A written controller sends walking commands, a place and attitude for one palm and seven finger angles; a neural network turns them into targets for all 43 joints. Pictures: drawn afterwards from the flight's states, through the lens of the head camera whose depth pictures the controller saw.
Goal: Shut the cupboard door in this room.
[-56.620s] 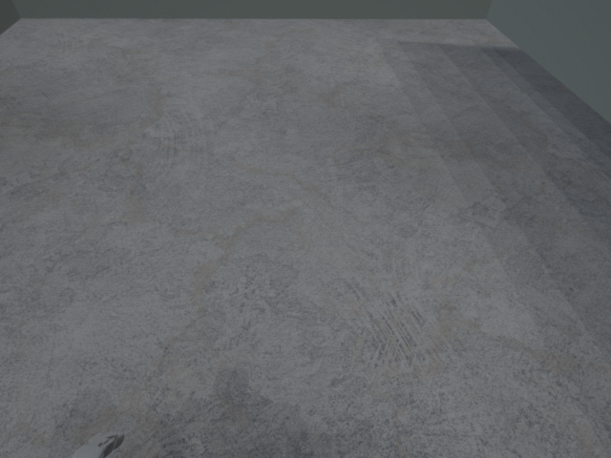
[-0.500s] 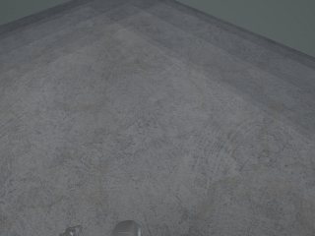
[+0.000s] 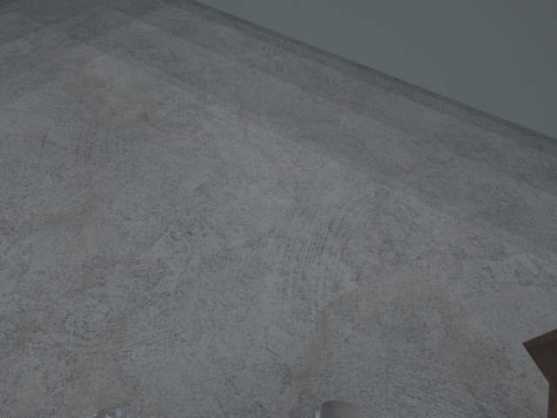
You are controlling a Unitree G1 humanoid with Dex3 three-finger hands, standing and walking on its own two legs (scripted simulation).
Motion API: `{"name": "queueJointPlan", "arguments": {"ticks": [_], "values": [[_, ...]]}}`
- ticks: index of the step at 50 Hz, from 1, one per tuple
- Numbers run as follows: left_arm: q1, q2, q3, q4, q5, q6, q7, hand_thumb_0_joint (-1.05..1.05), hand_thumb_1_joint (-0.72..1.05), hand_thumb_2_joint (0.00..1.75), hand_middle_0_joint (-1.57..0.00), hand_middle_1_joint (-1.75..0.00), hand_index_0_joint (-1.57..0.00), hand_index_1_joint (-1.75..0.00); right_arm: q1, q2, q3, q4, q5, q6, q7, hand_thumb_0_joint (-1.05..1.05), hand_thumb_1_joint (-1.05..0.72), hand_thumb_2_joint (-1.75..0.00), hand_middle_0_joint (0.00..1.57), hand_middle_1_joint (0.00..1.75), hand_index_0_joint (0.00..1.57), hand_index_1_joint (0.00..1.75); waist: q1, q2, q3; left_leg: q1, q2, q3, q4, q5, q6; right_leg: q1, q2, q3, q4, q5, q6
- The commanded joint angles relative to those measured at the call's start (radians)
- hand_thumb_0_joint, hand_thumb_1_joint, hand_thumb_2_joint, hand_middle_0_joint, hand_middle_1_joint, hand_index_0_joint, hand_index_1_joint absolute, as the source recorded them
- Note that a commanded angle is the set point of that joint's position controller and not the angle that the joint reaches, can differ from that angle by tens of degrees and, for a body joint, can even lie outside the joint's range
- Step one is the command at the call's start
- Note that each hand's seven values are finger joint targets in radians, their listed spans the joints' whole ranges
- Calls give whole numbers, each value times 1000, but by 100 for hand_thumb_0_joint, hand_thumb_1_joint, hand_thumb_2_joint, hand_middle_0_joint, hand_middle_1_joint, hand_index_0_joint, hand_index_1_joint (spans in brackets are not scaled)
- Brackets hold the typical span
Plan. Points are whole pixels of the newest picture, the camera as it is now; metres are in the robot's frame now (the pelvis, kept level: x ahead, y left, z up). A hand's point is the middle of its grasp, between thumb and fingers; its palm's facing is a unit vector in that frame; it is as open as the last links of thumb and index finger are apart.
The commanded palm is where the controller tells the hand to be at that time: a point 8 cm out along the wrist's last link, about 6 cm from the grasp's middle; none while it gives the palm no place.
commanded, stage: turn to face it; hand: left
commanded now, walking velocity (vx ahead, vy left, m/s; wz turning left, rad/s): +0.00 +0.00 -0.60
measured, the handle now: out of the picture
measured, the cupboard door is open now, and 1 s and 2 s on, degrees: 47 47 47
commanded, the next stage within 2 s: take the last steps up to it in 1.94 s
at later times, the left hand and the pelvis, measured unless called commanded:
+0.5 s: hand (197, 416) +0.14 +0.13 -0.17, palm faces -0.26 -0.94 -0.22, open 7.4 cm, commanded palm none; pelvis +0.01 -0.04 +0.00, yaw -16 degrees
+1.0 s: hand (215, 349) +0.24 +0.12 -0.17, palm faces -0.54 -0.81 -0.22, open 7.4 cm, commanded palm none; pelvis +0.03 +0.00 +0.00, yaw -36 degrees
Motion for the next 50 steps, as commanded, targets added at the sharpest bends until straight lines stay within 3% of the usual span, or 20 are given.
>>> {"name": "queueJointPlan", "arguments": {"ticks": [1,5,8,9,10,11,12,13,16,18,26,29,30,31,32,33,35,37,39,50], "values": [[-83,12,-3,-110,0,-23,-6,0,90,90,-20,-30,-20,-30,74,-221,-72,-31,-2,-16,-13,0,-90,-90,20,30,20,30,-56,218,-110,184,253,-118,-114,518,110,-41,-23,-39,-155,-4,-4],[-72,12,-8,-108,1,-33,-5,0,90,90,-20,-30,-20,-30,63,-245,-86,-22,-3,-10,-3,0,-90,-90,20,30,20,30,-56,261,-127,163,264,-75,-51,535,95,78,8,-88,-344,2,-34],[31,48,3,-77,2,-43,2,0,90,90,-20,-30,-20,-30,18,-258,-91,-30,6,-6,4,0,-90,-90,20,30,20,30,11,186,-141,22,240,-18,83,385,21,314,14,-95,-600,228,-66],[108,116,13,-57,8,-54,11,0,90,90,-20,-30,-20,-30,17,-223,-88,-41,16,-4,12,0,-90,-90,20,30,20,30,48,37,-172,-93,181,32,239,237,-34,461,-83,29,-702,353,-105],[158,222,34,-44,15,-66,26,0,90,90,-20,-30,-20,-30,-34,-134,-62,-92,17,0,15,0,-90,-90,20,30,20,30,80,-288,-140,-372,9,59,476,-325,-92,550,-324,385,-759,658,-209],[185,248,33,-35,-2,-63,38,0,90,90,-20,-30,-20,-30,-59,-165,-57,-106,16,21,5,0,-90,-90,20,30,20,30,89,-254,-141,-399,-10,-90,643,-378,-88,457,-393,434,-776,709,-286],[142,225,30,-46,-1,-60,45,0,90,90,-20,-30,-20,-30,-82,-156,-57,-111,17,28,6,0,-90,-90,20,30,20,30,65,-179,-85,-445,7,-159,704,-310,-82,415,-354,379,-788,612,-295],[81,198,30,-61,1,-64,52,0,90,90,-20,-30,-20,-30,-70,-153,-61,-99,16,26,3,0,-90,-90,20,30,20,30,37,-264,-90,-480,11,-175,722,-262,-87,414,-309,397,-798,542,-277],[-15,130,4,-95,-4,-71,50,0,90,90,-20,-30,-20,-30,-21,-165,-66,-57,11,28,17,0,-90,-90,20,30,20,30,-23,-143,-111,-376,11,-169,686,-85,-107,333,-200,231,-773,499,-228],[1,134,3,-91,-2,-77,46,0,90,90,-20,-30,-20,-30,-16,-155,-64,-52,9,30,18,0,-90,-90,20,30,20,30,-21,-107,-126,-349,-8,-161,630,-65,-113,334,-183,229,-769,493,-227],[55,159,20,-70,10,-69,45,0,90,90,-20,-30,-20,-30,-79,-136,-56,-97,22,12,6,0,-90,-90,20,30,20,30,7,-117,-134,-250,-59,-159,306,-153,-107,338,-198,371,-711,586,-269],[13,147,20,-66,3,-60,44,0,90,90,-20,-30,-20,-30,-3,-139,-56,-71,30,1,-2,0,-90,-90,20,30,20,30,-34,-119,-152,-38,-86,-154,33,8,-96,230,-140,378,-626,569,-196],[3,120,14,-76,-6,-55,43,0,90,90,-20,-30,-20,-30,39,-170,-60,-58,27,-9,-6,0,-90,-90,20,30,20,30,-53,-46,-172,108,-42,-169,-93,97,-85,135,-76,325,-568,469,-145],[36,57,2,-92,-17,-51,37,0,90,90,-20,-30,-20,-30,59,-259,-73,-61,14,-21,-9,0,-90,-90,20,30,20,30,-50,196,-206,234,183,-386,-182,190,-17,-21,60,207,-411,156,-83],[25,49,-4,-105,-14,-52,31,0,90,90,-20,-30,-20,-30,83,-316,-83,-69,6,-16,-13,0,-90,-90,20,30,20,30,-60,337,-191,216,372,-522,-184,373,96,-92,89,64,-174,-208,-42],[6,71,1,-107,-3,-48,30,0,90,90,-20,-30,-20,-30,79,-304,-76,-80,-2,-8,-13,0,-90,-90,20,30,20,30,-66,234,-154,109,385,-486,-168,386,145,-57,47,87,-19,-205,-43],[33,82,18,-69,8,-37,20,0,90,90,-20,-30,-20,-30,-14,-230,-56,-96,-3,-17,-22,0,-90,-90,20,30,20,30,-17,232,-106,74,295,-357,-160,508,110,-99,21,85,110,-98,-19],[26,60,14,-65,3,-32,8,0,90,90,-20,-30,-20,-30,-18,-213,-50,-102,-3,-18,-22,0,-90,-90,20,30,20,30,-14,202,-87,94,235,-227,-132,579,90,-98,7,52,122,-38,-6],[18,45,10,-65,1,-29,2,0,90,90,-20,-30,-20,-30,11,-210,-53,-89,2,-20,-23,0,-90,-90,20,30,20,30,-21,186,-108,152,218,-173,-116,605,85,-106,0,23,100,-3,0],[-72,12,-7,-97,1,-28,-4,0,90,90,-20,-30,-20,-30,64,-239,-81,-25,-4,-10,-2,0,-90,-90,20,30,20,30,-50,266,-102,138,274,-59,-83,481,98,45,-9,-77,-279,1,-27]]}}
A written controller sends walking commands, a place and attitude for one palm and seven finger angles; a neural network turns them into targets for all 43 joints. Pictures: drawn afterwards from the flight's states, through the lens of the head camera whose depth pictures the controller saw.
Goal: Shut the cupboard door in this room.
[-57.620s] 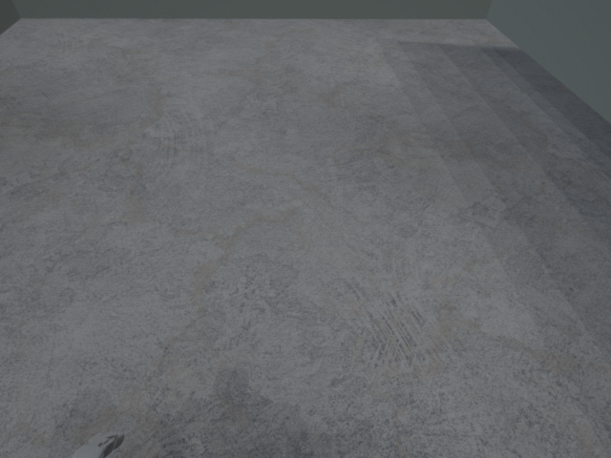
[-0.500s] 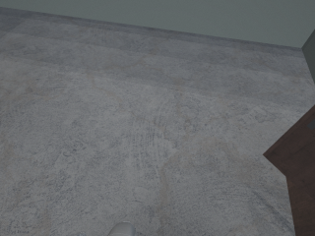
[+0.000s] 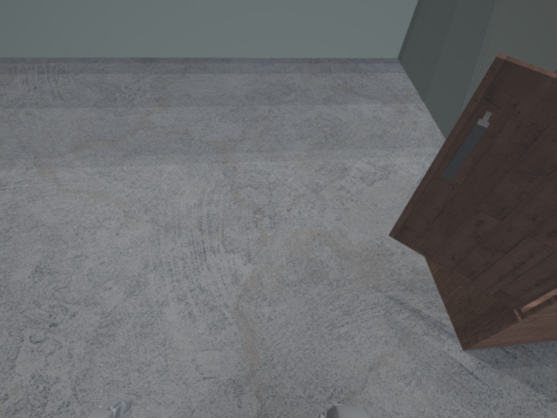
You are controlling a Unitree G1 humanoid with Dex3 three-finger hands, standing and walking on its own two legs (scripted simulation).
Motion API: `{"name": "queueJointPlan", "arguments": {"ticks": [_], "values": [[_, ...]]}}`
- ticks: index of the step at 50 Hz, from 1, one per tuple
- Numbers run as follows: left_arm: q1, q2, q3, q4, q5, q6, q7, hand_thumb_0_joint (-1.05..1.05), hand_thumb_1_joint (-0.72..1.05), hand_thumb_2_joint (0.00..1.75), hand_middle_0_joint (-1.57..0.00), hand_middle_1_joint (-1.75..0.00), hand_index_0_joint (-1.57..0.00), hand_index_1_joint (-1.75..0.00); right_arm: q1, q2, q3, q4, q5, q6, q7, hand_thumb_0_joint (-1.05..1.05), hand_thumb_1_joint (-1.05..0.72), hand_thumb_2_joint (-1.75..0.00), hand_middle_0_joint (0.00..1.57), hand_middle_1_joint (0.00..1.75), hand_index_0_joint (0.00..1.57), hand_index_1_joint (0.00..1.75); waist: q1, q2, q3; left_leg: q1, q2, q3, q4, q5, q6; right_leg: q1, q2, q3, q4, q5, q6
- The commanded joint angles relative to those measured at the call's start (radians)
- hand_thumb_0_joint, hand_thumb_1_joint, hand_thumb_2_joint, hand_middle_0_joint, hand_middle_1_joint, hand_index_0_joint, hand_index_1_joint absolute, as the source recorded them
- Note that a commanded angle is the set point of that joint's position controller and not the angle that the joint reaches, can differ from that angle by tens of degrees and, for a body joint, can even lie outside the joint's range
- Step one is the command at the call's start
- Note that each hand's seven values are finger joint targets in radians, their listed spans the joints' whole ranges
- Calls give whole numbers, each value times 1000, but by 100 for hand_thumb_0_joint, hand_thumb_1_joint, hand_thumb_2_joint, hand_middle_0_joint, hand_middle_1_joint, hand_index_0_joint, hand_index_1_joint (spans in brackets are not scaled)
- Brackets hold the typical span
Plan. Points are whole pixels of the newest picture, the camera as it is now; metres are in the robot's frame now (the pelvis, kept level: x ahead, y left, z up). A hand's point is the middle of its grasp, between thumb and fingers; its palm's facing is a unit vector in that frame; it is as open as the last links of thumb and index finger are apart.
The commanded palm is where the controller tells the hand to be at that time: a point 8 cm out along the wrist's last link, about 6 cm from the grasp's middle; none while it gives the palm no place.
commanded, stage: turn to face it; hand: left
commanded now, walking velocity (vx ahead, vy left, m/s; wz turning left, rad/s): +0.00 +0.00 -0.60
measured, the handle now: (466, 146) +0.63 -0.36 +0.01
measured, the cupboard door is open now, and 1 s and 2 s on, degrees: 47 47 47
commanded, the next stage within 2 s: take the last steps up to it in 0.94 s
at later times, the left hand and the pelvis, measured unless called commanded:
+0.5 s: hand out of the picture +0.14 +0.14 -0.16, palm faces -0.23 -0.95 -0.22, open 7.4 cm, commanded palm none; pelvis +0.02 -0.03 +0.00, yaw -16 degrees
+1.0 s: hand (222, 350) +0.24 +0.11 -0.16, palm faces -0.52 -0.82 -0.23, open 7.4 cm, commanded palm none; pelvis +0.04 -0.01 +0.00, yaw -32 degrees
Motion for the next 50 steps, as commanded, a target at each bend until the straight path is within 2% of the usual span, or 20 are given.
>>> {"name": "queueJointPlan", "arguments": {"ticks": [1,3,4,5,6,7,8,9,13,19,23,27,28,29,30,31,32,35,47,50], "values": [[-45,20,-3,-102,0,-34,-1,0,90,90,-20,-30,-20,-30,30,-224,-68,-43,-2,-16,-8,0,-90,-90,20,30,20,30,-33,232,-115,121,246,-129,-92,509,100,23,25,-58,-173,1,-28],[2,34,0,-92,-1,-42,3,0,90,90,-20,-30,-20,-30,11,-234,-73,-45,2,-15,-5,0,-90,-90,20,30,20,30,-1,194,-123,64,245,-102,-20,462,60,149,31,-62,-336,106,-49],[77,64,7,-71,1,-50,7,0,90,90,-20,-30,-20,-30,-11,-235,-74,-48,9,-14,0,0,-90,-90,20,30,20,30,44,138,-149,-7,216,-65,88,407,17,284,26,-48,-466,235,-67],[159,148,20,-47,9,-64,17,0,90,90,-20,-30,-20,-30,-4,-188,-65,-64,20,-12,7,0,-90,-90,20,30,20,30,83,-81,-202,-143,127,-4,286,225,-42,452,-112,123,-572,390,-120],[208,245,39,-32,7,-74,34,0,90,90,-20,-30,-20,-30,-63,-115,-41,-118,19,-6,9,0,-90,-90,20,30,20,30,106,-321,-167,-406,-42,-34,530,-336,-92,494,-324,453,-594,777,-224],[215,253,36,-27,-8,-70,45,0,90,90,-20,-30,-20,-30,-70,-151,-40,-120,20,16,-3,0,-90,-90,20,30,20,30,100,-258,-160,-418,-30,-187,660,-346,-82,406,-369,455,-616,743,-286],[149,217,31,-46,-6,-68,53,0,90,90,-20,-30,-20,-30,-83,-143,-42,-116,21,23,-3,0,-90,-90,20,30,20,30,70,-209,-101,-459,-14,-239,703,-263,-79,353,-316,409,-642,584,-282],[72,188,32,-64,-5,-66,61,0,90,90,-20,-30,-20,-30,-78,-140,-46,-108,19,22,-4,0,-90,-90,20,30,20,30,43,-244,-96,-480,-7,-247,708,-202,-84,343,-276,409,-651,495,-261],[13,131,4,-84,-9,-83,50,0,90,90,-20,-30,-20,-30,-26,-141,-47,-69,10,22,9,0,-90,-90,20,30,20,30,-9,-148,-132,-379,-25,-237,626,-43,-109,296,-157,235,-608,568,-215],[85,145,13,-56,0,-84,46,0,90,90,-20,-30,-20,-30,-94,-129,-45,-95,15,19,5,0,-90,-90,20,30,20,30,24,-103,-138,-361,-64,-240,464,-76,-115,323,-164,344,-605,527,-253],[90,160,23,-54,4,-76,46,0,90,90,-20,-30,-20,-30,-127,-124,-42,-120,23,10,-1,0,-90,-90,20,30,20,30,32,-155,-137,-286,-97,-240,294,-117,-103,301,-159,420,-570,592,-261],[15,152,24,-65,-5,-63,46,0,90,90,-20,-30,-20,-30,-8,-134,-41,-86,30,-5,-10,0,-90,-90,20,30,20,30,-37,-150,-152,7,-115,-231,-43,89,-86,123,-92,411,-482,479,-169],[29,103,13,-77,-14,-57,43,0,90,90,-20,-30,-20,-30,9,-185,-47,-81,24,-16,-16,0,-90,-90,20,30,20,30,-36,-7,-165,135,-14,-315,-160,113,-58,10,2,347,-400,328,-118],[70,45,1,-83,-21,-58,35,0,90,90,-20,-30,-20,-30,23,-273,-64,-88,13,-22,-14,0,-90,-90,20,30,20,30,-31,282,-193,213,227,-554,-220,209,23,-121,128,192,-192,-35,-62],[51,67,3,-92,-12,-55,33,0,90,90,-20,-30,-20,-30,35,-295,-64,-100,4,-15,-19,0,-90,-90,20,30,20,30,-42,293,-165,134,346,-610,-229,297,118,-127,105,109,21,-210,-42],[34,81,9,-95,-2,-51,28,0,90,90,-20,-30,-20,-30,15,-269,-54,-113,-3,-13,-24,0,-90,-90,20,30,20,30,-33,173,-119,37,325,-556,-229,348,141,-99,72,123,135,-168,-34],[65,78,18,-67,6,-44,26,0,90,90,-20,-30,-20,-30,-32,-232,-42,-110,-4,-22,-29,0,-90,-90,20,30,20,30,4,232,-118,57,265,-497,-213,478,111,-135,66,130,200,-110,-18],[80,64,16,-42,1,-38,15,0,90,90,-20,-30,-20,-30,-40,-190,-27,-117,0,-28,-32,0,-90,-90,20,30,20,30,12,176,-128,107,175,-297,-145,683,78,-140,47,91,268,-31,-2],[-23,3,-19,-51,-2,-39,15,0,90,90,-20,-30,-20,-30,77,-207,-52,-7,-3,-18,-17,0,-90,-90,20,30,20,30,-40,233,-126,144,200,-198,-100,642,121,24,39,-38,-163,-15,-31],[46,20,-17,-27,-3,-52,21,0,90,90,-20,-30,-20,-30,59,-211,-54,7,5,-15,-12,0,-90,-90,20,30,20,30,7,180,-137,49,182,-175,-21,537,67,226,45,-42,-445,177,-59]]}}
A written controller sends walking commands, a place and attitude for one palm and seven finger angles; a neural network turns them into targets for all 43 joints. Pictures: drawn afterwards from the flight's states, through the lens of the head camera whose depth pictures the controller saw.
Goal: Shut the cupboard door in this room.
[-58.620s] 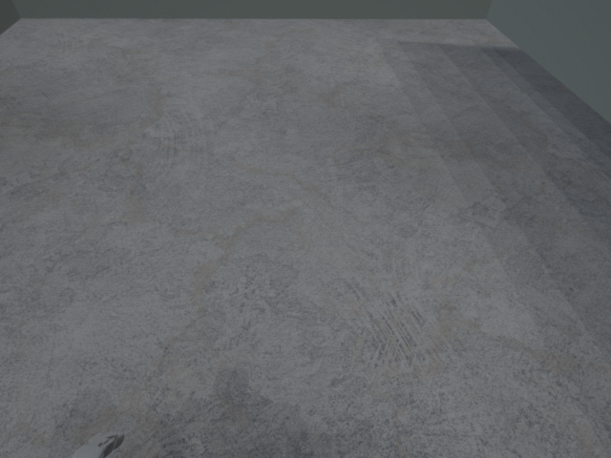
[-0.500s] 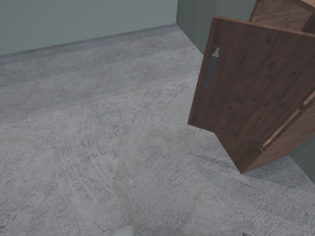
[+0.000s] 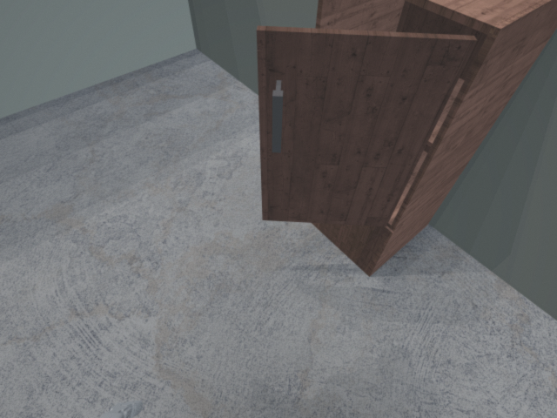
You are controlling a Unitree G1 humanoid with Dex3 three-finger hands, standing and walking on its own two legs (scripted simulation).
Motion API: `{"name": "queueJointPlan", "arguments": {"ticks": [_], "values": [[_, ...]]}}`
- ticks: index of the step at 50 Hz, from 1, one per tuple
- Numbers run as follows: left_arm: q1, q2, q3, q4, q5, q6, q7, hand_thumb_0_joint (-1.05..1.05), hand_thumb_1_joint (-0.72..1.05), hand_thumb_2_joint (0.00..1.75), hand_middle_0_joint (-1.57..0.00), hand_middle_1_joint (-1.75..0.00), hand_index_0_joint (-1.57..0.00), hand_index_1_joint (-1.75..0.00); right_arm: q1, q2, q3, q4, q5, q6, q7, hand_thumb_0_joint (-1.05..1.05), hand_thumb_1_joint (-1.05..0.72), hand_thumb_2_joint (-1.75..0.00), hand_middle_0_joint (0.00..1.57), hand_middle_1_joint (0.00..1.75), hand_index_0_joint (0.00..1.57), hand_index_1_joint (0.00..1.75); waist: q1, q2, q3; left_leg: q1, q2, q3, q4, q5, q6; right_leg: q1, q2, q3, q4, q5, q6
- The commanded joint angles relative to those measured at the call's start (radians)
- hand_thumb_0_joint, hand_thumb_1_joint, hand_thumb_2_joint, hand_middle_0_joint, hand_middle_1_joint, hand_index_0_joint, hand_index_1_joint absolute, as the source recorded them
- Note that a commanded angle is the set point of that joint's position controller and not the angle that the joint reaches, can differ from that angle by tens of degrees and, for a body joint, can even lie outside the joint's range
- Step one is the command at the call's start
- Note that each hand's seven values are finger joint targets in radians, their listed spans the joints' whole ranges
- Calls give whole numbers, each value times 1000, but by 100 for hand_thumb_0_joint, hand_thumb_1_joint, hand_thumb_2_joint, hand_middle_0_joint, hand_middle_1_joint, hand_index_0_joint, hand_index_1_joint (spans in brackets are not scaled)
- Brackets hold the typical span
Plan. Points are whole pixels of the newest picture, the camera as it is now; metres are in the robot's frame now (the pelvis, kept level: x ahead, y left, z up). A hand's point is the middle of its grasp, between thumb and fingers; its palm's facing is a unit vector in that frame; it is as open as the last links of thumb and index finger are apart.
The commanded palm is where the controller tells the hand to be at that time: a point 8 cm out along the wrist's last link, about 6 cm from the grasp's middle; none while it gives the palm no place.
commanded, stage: take the last steps up to it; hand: left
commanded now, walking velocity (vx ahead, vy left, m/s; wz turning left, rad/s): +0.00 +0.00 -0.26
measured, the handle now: (277, 117) +0.68 +0.02 +0.01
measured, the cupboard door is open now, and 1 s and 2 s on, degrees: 47 47 47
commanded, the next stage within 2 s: come to a stop and stand still in 0.78 s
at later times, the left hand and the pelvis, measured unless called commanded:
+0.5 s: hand out of the picture +0.09 +0.16 -0.19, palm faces -0.03 -0.99 -0.16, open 7.3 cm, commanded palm none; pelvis +0.08 -0.02 -0.01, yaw -5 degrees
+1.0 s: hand (268, 304) +0.34 +0.03 -0.17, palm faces -0.20 -0.95 -0.22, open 7.3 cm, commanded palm none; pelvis +0.21 -0.13 -0.01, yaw -10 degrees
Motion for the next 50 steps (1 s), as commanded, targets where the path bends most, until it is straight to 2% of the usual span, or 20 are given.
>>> {"name": "queueJointPlan", "arguments": {"ticks": [1,2,3,5,10,18,21,22,23,24,26,30,35,39,42,43,44,45,46,50], "values": [[125,87,17,-40,4,-43,11,0,90,90,-20,-30,-20,-30,6,-187,-52,-43,16,-16,-6,0,-90,-90,20,30,20,30,66,86,-149,-8,159,-107,49,442,29,259,-22,19,-387,329,-45],[182,178,32,-17,14,-58,26,0,90,90,-20,-30,-20,-30,-1,-120,-42,-62,27,-15,-3,0,-90,-90,20,30,20,30,87,-173,-182,-212,35,-24,232,120,-33,419,-229,281,-429,595,-120],[220,228,38,2,3,-60,33,0,90,90,-20,-30,-20,-30,-51,-93,-27,-92,25,-1,-6,0,-90,-90,20,30,20,30,109,-277,-151,-329,-52,-78,430,-334,-58,375,-372,416,-451,740,-245],[158,185,39,-14,4,-57,43,0,90,90,-20,-30,-20,-30,-61,-95,-31,-75,13,12,-7,0,-90,-90,20,30,20,30,85,-252,-57,-456,-28,-197,613,-254,-47,307,-306,378,-520,400,-272],[62,99,12,-28,-4,-87,33,0,90,90,-20,-30,-20,-30,-18,-95,-41,-29,-3,4,23,0,-90,-90,20,30,20,30,12,-170,-37,-362,-9,-166,578,-2,-68,175,-159,169,-564,182,-205],[146,117,24,24,10,-100,20,0,90,90,-20,-30,-20,-30,-106,-73,-38,-69,0,-28,21,0,-90,-90,20,30,20,30,48,-143,-5,-319,-30,-138,226,-54,-51,230,-194,262,-559,162,-272],[114,110,27,30,3,-95,15,0,90,90,-20,-30,-20,-30,13,-73,-35,-29,1,-51,9,0,-90,-90,20,30,20,30,-14,-105,-39,-49,-66,-101,-16,79,-39,121,-142,230,-441,155,-223],[113,81,21,30,-4,-92,13,0,90,90,-20,-30,-20,-30,100,-109,-39,3,-2,-62,2,0,-90,-90,20,30,20,30,-50,-17,-70,137,-45,-144,-111,125,-32,16,-83,186,-292,154,-182],[151,11,7,22,-12,-92,2,0,90,90,-20,-30,-20,-30,201,-208,-58,30,-17,-72,-7,0,-90,-90,20,30,20,30,-78,254,-125,305,190,-467,-212,29,38,-168,37,89,-25,37,-116],[113,18,-3,-17,-3,-89,-2,0,90,90,-20,-30,-20,-30,278,-275,-67,32,-17,-65,-17,0,-90,-90,20,30,20,30,-104,309,-111,306,392,-737,-311,-69,139,-306,76,36,235,-169,-88],[64,63,19,-15,19,-75,-9,0,90,90,-20,-30,-20,-30,172,-219,-49,-1,-12,-58,-24,0,-90,-90,20,30,20,30,-59,151,-4,137,362,-650,-360,-103,152,-355,-8,113,401,-50,-77],[113,25,17,21,13,-62,-26,0,90,90,-20,-30,-20,-30,76,-146,-22,-11,-6,-81,-28,0,-90,-90,20,30,20,30,8,123,12,79,242,-311,-317,302,108,-295,-33,85,382,114,-34],[62,-18,-2,10,7,-53,-25,0,90,90,-20,-30,-20,-30,100,-148,-33,20,-3,-74,-17,0,-90,-90,20,30,20,30,5,145,7,98,188,-134,-287,456,105,-241,-43,4,143,202,-16],[13,-1,-5,-3,6,-62,-23,0,90,90,-20,-30,-20,-30,92,-149,-45,35,-5,-60,-8,0,-90,-90,20,30,20,30,-7,175,41,44,198,-130,-254,380,106,-123,-28,-47,-66,209,-27],[137,21,7,38,7,-77,-19,0,90,90,-20,-30,-20,-30,58,-175,-55,39,0,-48,-5,0,-90,-90,20,30,20,30,57,129,-39,26,170,-106,-117,373,70,111,20,-84,-212,261,-45],[234,63,17,72,10,-89,-13,0,90,90,-20,-30,-20,-30,62,-155,-53,45,8,-49,1,0,-90,-90,20,30,20,30,100,52,-89,-25,116,-67,27,362,39,265,16,-57,-277,286,-56],[325,146,32,99,17,-102,3,0,90,90,-20,-30,-20,-30,78,-93,-40,41,16,-48,12,0,-90,-90,20,30,20,30,139,-142,-142,-197,13,-16,261,142,3,431,-142,138,-345,318,-106],[375,204,42,117,9,-113,18,0,90,90,-20,-30,-20,-30,88,-22,-22,15,28,-43,9,0,-90,-90,20,30,20,30,133,-322,-199,-279,-98,-70,512,-320,-12,448,-355,402,-454,559,-190],[301,185,24,98,-5,-111,30,0,90,90,-20,-30,-20,-30,92,-38,-19,18,31,-25,-1,0,-90,-90,20,30,20,30,96,-203,-162,-234,-51,-199,560,-318,-7,317,-371,362,-489,628,-208],[80,83,-8,48,2,-104,59,0,90,90,-20,-30,-20,-30,102,-27,-14,76,37,1,-7,0,-90,-90,20,30,20,30,20,-153,-155,-160,-29,-238,509,-174,-28,200,-296,171,-400,991,-191]]}}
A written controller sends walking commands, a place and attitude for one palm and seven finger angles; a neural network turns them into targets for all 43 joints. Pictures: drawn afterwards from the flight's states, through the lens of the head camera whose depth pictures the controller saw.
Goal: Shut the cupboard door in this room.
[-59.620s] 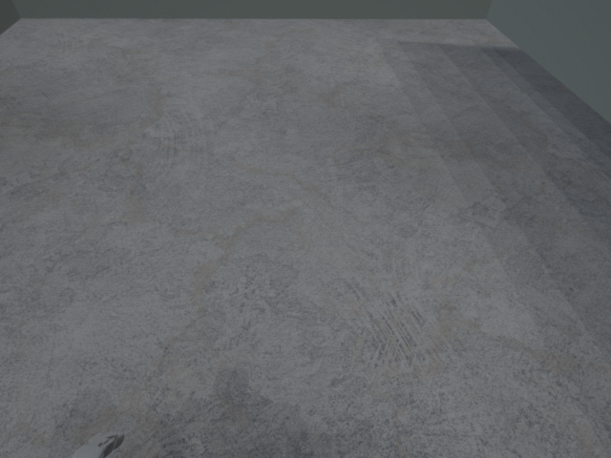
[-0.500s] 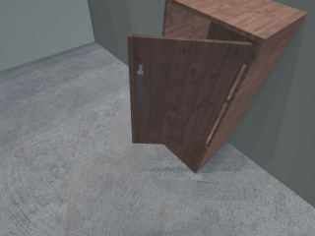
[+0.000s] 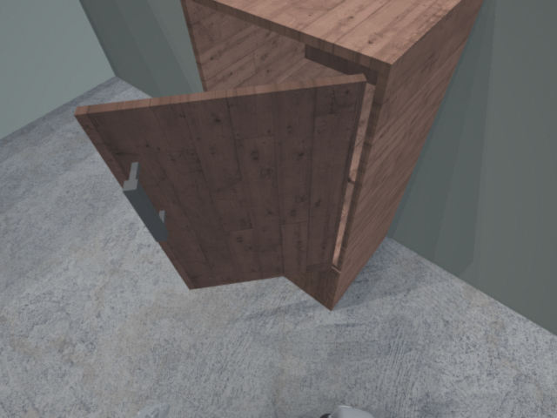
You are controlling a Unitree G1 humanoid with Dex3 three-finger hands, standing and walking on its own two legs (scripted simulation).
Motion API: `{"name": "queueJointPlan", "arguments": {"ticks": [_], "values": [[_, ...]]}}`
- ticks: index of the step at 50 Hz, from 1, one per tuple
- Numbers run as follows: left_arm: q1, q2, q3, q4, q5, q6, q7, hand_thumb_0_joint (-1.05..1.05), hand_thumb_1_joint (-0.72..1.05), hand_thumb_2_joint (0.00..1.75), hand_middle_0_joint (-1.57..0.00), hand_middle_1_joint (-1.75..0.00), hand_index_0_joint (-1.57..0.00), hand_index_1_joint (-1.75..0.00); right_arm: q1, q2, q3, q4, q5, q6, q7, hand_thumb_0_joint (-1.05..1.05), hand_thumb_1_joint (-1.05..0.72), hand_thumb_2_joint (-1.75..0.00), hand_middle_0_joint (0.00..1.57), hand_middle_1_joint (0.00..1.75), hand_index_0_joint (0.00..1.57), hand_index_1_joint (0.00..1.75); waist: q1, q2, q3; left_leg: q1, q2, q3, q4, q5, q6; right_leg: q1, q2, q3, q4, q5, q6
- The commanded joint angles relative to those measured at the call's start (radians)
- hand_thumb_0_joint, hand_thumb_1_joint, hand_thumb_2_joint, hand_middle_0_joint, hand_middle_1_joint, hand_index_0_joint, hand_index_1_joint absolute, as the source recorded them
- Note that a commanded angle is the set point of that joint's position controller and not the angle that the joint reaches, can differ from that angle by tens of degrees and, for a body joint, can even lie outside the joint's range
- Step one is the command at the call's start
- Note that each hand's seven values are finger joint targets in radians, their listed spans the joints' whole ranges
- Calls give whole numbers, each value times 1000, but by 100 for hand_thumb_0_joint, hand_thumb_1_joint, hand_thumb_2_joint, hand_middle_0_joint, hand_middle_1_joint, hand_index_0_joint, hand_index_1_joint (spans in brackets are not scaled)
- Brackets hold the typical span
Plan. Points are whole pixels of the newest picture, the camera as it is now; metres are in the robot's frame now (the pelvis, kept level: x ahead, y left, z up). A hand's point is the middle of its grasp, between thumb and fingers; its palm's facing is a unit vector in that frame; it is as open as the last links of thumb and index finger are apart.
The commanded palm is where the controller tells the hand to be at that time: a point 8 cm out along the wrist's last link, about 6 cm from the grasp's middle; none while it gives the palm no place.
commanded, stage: come to a stop and stand still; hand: left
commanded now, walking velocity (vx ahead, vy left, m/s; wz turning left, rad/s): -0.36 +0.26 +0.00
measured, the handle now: (149, 204) +0.43 +0.23 +0.02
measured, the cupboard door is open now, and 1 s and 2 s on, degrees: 47 47 47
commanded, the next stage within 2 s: look again from close up in 1.24 s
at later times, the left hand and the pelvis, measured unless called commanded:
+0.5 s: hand out of the picture +0.03 +0.25 -0.18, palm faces +0.12 -0.97 -0.21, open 7.4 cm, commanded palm none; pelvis -0.01 +0.05 +0.00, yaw +3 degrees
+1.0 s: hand out of the picture -0.03 +0.23 -0.16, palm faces +0.03 -0.98 -0.18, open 7.3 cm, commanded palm none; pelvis -0.05 +0.05 +0.02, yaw +0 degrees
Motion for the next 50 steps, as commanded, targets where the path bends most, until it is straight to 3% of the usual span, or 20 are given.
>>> {"name": "queueJointPlan", "arguments": {"ticks": [1,6,11,16,19,20,21,22,23,24,27,32,34,36,37,38,39,43,46,50], "values": [[85,167,34,-29,3,7,42,0,90,90,-20,-30,-20,-30,63,-29,1,-45,11,2,-9,0,-90,-90,20,30,20,30,30,-181,-207,-76,-22,-42,29,35,-4,221,-299,200,-197,842,-135],[109,180,52,-25,1,21,53,0,90,90,-20,-30,-20,-30,-28,-47,-13,-83,-3,35,-2,0,-90,-90,20,30,20,30,58,-151,-194,-171,-73,-50,79,83,-30,264,-332,214,-213,862,-168],[77,184,56,-55,5,32,56,0,90,90,-20,-30,-20,-30,-98,-64,-25,-125,-6,47,9,0,-90,-90,20,30,20,30,52,-191,-165,-176,-74,-69,83,117,-33,197,-328,190,-245,672,-170],[70,209,65,-72,19,39,48,0,90,90,-20,-30,-20,-30,-121,-49,-20,-150,-1,24,14,0,-90,-90,20,30,20,30,56,-240,-180,-67,-76,-25,-187,103,-16,177,-302,206,-237,439,-165],[58,206,62,-62,10,48,41,0,90,90,-20,-30,-20,-30,-41,-53,-14,-121,-2,4,14,0,-90,-90,20,30,20,30,18,-226,-192,138,-83,8,-529,328,-8,99,-238,177,-155,226,-78],[77,171,53,-67,1,54,39,0,90,90,-20,-30,-20,-30,-25,-93,-16,-117,-4,-8,12,0,-90,-90,20,30,20,30,20,-95,-215,215,-21,-51,-616,398,7,57,-175,138,-74,115,-28],[106,116,40,-74,-7,62,35,0,90,90,-20,-30,-20,-30,-55,-169,-26,-141,-14,-16,9,0,-90,-90,20,30,20,30,39,154,-189,153,171,-271,-689,546,70,-4,-61,54,13,-135,37],[85,107,36,-75,-7,73,40,0,90,90,-20,-30,-20,-30,-118,-199,-26,-163,-23,-6,0,0,-90,-90,20,30,20,30,40,203,-123,2,252,-305,-731,626,151,27,-20,74,124,-297,51],[80,113,37,-77,-6,77,38,0,90,90,-20,-30,-20,-30,-165,-183,-11,-173,-28,-6,-4,0,-90,-90,20,30,20,30,57,116,-88,-97,238,-246,-739,531,192,87,-22,107,194,-279,41],[94,107,36,-70,-3,81,33,0,90,90,-20,-30,-20,-30,-191,-154,-8,-174,-30,-17,-17,0,-90,-90,20,30,20,30,77,112,-60,-72,195,-219,-727,633,190,61,-19,97,217,-254,41],[109,120,36,-31,-7,84,33,0,90,90,-20,-30,-20,-30,-163,-127,7,-149,-19,-23,-27,0,-90,-90,20,30,20,30,69,155,-94,54,142,-149,-664,841,172,34,3,143,272,-207,43],[129,99,15,-6,-11,67,30,0,90,90,-20,-30,-20,-30,-99,-126,2,-100,-8,-30,-27,0,-90,-90,20,30,20,30,58,75,-153,191,137,-168,-638,830,181,114,2,110,18,-141,48],[170,108,13,21,-10,53,35,0,90,90,-20,-30,-20,-30,-90,-105,0,-86,4,-33,-26,0,-90,-90,20,30,20,30,66,19,-163,166,93,-159,-592,774,139,224,-4,138,-180,66,36],[175,127,8,43,-8,34,41,0,90,90,-20,-30,-20,-30,-74,-70,7,-78,13,-38,-19,0,-90,-90,20,30,20,30,38,-64,-171,129,20,-105,-578,600,68,268,-101,230,-222,278,-5],[158,136,3,42,-9,32,40,0,90,90,-20,-30,-20,-30,-71,-64,9,-71,13,-39,-15,0,-90,-90,20,30,20,30,31,-66,-150,149,3,-100,-603,535,54,227,-121,223,-219,269,-13],[159,130,2,46,-8,31,40,0,90,90,-20,-30,-20,-30,-56,-66,10,-60,8,-40,-12,0,-90,-90,20,30,20,30,29,-72,-171,178,-3,-91,-602,620,52,233,-102,209,-197,320,-9],[160,115,1,56,-9,26,43,0,90,90,-20,-30,-20,-30,-54,-61,8,-45,5,-38,-13,0,-90,-90,20,30,20,30,29,-152,-174,192,5,-83,-591,630,53,235,-83,201,-196,333,-7],[152,97,-10,66,-13,29,43,0,90,90,-20,-30,-20,-30,-48,-71,17,-9,3,-36,-10,0,-90,-90,20,30,20,30,30,-157,-88,171,4,-85,-649,464,51,173,-79,206,-266,108,3],[158,89,-12,75,-11,36,41,0,90,90,-20,-30,-20,-30,-46,-59,24,14,-1,-28,-8,0,-90,-90,20,30,20,30,35,-94,9,121,-8,-84,-688,336,47,122,-70,217,-306,-36,1],[176,85,-10,86,-9,41,39,0,90,90,-20,-30,-20,-30,-18,-47,25,27,-5,-22,-8,0,-90,-90,20,30,20,30,37,-36,43,80,-13,-87,-718,238,46,110,-61,218,-323,-106,0]]}}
